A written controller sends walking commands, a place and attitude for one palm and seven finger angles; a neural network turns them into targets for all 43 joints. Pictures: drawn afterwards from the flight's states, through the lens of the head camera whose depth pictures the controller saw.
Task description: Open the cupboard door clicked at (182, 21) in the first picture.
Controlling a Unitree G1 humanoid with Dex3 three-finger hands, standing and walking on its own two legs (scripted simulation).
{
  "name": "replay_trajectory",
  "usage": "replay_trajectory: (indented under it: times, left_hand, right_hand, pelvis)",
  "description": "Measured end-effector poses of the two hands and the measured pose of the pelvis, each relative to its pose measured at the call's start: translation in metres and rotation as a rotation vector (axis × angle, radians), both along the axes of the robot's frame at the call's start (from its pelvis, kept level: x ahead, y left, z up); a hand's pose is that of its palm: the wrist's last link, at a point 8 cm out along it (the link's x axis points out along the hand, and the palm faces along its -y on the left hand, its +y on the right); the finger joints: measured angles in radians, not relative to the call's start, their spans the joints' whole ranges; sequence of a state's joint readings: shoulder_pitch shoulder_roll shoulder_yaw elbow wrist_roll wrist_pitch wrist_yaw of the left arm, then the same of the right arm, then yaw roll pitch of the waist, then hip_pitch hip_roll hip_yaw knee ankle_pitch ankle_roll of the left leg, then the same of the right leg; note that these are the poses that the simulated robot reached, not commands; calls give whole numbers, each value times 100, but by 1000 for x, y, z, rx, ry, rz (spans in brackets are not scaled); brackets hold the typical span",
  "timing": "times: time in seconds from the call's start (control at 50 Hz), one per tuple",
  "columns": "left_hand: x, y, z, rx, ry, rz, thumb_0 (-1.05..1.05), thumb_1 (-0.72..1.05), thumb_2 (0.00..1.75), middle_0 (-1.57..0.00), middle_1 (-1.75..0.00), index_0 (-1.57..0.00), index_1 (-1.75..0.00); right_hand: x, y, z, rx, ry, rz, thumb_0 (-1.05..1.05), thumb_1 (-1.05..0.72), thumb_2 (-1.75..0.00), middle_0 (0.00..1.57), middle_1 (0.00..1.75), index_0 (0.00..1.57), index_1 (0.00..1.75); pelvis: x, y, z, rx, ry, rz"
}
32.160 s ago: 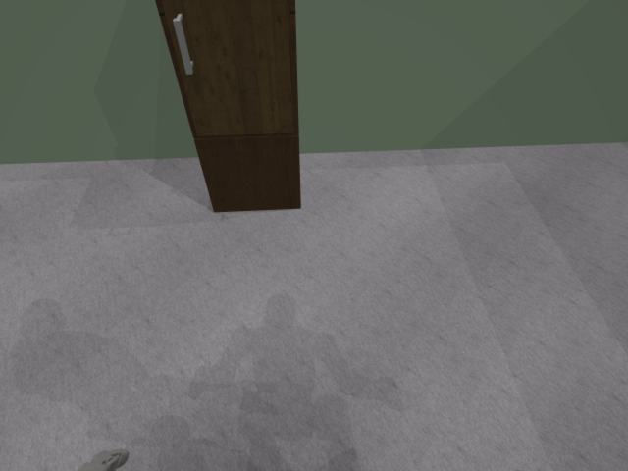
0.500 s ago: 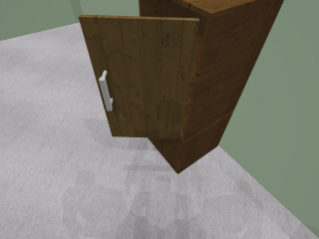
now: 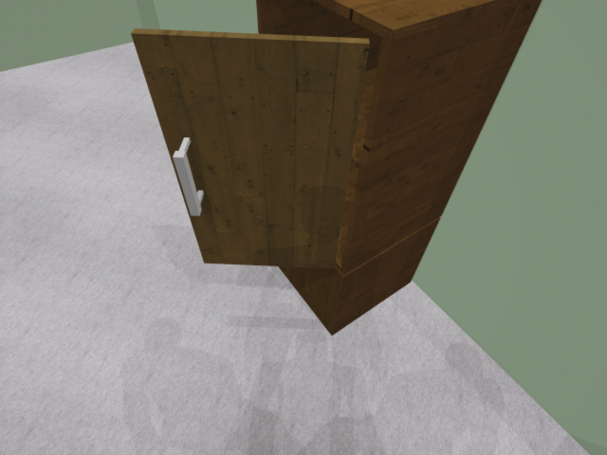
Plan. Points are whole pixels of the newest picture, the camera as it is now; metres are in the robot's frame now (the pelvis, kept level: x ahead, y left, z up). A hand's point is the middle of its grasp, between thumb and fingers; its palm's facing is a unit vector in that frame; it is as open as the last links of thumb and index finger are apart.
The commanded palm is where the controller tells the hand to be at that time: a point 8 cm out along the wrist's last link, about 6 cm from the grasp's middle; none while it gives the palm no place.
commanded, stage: come to a stop and stand still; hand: left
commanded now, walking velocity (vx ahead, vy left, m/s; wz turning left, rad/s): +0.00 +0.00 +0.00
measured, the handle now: (190, 178) +0.59 +0.25 -0.02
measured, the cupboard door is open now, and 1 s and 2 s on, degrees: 53 53 53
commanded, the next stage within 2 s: look again from close up in 0.58 s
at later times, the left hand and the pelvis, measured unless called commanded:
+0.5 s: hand out of the picture +0.02 +0.17 -0.18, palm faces +0.02 -0.98 -0.19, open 7.4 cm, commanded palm none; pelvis +0.02 +0.00 +0.00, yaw +0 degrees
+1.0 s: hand out of the picture +0.02 +0.21 -0.18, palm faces -0.02 -0.97 -0.25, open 7.4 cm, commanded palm none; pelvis -0.01 +0.03 -0.01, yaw -1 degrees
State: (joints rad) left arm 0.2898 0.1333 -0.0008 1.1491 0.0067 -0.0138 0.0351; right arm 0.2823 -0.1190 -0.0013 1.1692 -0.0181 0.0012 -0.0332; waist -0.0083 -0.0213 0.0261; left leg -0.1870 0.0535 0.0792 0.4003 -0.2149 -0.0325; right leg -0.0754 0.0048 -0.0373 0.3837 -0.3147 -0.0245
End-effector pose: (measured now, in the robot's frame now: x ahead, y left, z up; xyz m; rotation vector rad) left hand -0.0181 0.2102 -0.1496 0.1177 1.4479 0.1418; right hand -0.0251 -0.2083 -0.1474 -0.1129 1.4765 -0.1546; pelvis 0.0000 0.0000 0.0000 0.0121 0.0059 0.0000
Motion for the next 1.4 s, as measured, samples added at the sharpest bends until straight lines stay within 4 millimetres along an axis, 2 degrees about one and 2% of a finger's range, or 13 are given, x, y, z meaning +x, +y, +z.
replay_trajectory:
  times: [0.2, 0.38, 0.68, 0.9, 1.02, 1.24, 1.4]
  left_hand:
    - [8, -2, -1, -5, -3, 8, 1, 91, 90, -20, -30, -20, -30]
    - [21, 6, -1, 8, -16, 0, 1, 91, 90, -20, -30, -20, -30]
    - [35, 18, 0, 27, -47, -17, 0, 91, 90, -20, -30, -20, -30]
    - [32, 42, 0, 76, -83, -64, 1, 91, 90, -20, -30, -20, -30]
    - [32, 51, 2, 86, -111, -70, 1, 91, 90, -20, -30, -20, -30]
    - [15, 44, 0, 52, -86, -73, 0, 91, 90, -20, -30, -20, -30]
    - [-2, 35, -5, 23, -42, -55, 0, 91, 90, -20, -30, -20, -30]
  right_hand:
    - [43, -17, 3, -44, -74, 35, 1, -92, -90, 20, 30, 20, 30]
    - [57, -16, 4, -49, -94, 44, 0, -92, -90, 20, 30, 20, 30]
    - [38, -7, 3, -37, -50, 27, 0, -91, -90, 20, 30, 20, 30]
    - [29, 9, -14, -12, -113, 23, 1, -92, -90, 20, 30, 20, 30]
    - [24, 13, -16, -6, -125, 22, 1, -93, -90, 20, 30, 20, 30]
    - [17, 9, -7, -16, -127, 27, 1, -92, -90, 20, 30, 20, 30]
    - [17, 4, -6, -22, -112, 30, 0, -91, -90, 20, 30, 20, 30]
  pelvis:
    - [11, -1, 0, 2, 2, -1]
    - [18, 0, 0, 3, 4, -2]
    - [20, 5, 0, 3, -3, -3]
    - [2, 25, -13, -11, 0, -19]
    - [-7, 29, -13, -1, -14, -27]
    - [-16, 26, -9, 3, -4, -34]
    - [-13, 23, -10, -1, -4, -33]
